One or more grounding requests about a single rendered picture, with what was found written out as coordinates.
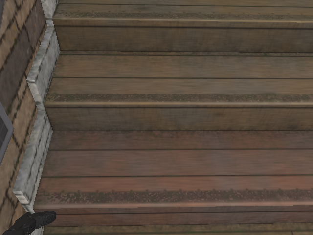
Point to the left robot hand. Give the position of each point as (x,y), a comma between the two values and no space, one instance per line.
(31,221)

